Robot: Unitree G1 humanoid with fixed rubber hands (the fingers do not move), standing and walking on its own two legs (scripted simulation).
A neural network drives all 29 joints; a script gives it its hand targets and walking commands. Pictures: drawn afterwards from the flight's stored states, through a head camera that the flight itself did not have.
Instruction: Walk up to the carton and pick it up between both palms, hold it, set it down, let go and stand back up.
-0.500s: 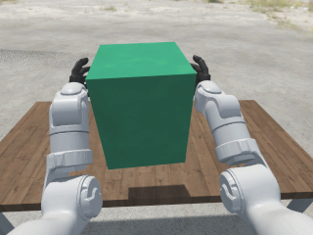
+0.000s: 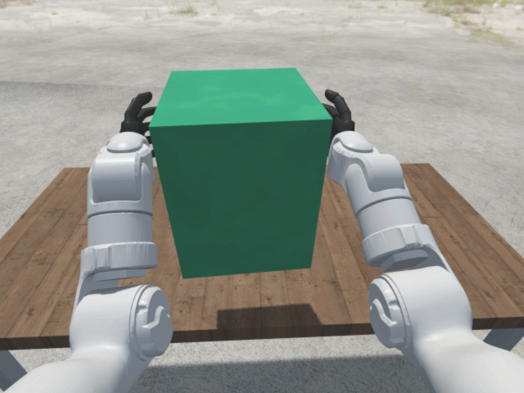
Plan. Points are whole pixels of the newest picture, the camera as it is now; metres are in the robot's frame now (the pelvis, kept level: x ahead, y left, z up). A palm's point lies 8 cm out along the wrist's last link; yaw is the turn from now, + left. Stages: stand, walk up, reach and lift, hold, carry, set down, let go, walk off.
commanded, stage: hold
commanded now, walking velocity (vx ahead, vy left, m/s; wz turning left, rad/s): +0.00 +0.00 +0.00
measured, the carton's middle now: (241, 169) +0.39 +0.00 +0.22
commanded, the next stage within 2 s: set down in 0.84 s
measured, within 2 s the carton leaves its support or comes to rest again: neither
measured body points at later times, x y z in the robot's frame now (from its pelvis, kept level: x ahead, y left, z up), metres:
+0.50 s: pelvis +0.01 +0.00 +0.00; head -0.08 +0.00 +0.44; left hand +0.38 +0.16 +0.28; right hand +0.39 -0.14 +0.28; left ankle +0.00 +0.11 -0.75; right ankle +0.05 -0.09 -0.75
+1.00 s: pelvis +0.00 +0.00 +0.00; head -0.09 +0.01 +0.44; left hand +0.38 +0.16 +0.28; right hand +0.38 -0.14 +0.28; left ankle +0.00 +0.11 -0.75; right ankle +0.05 -0.09 -0.75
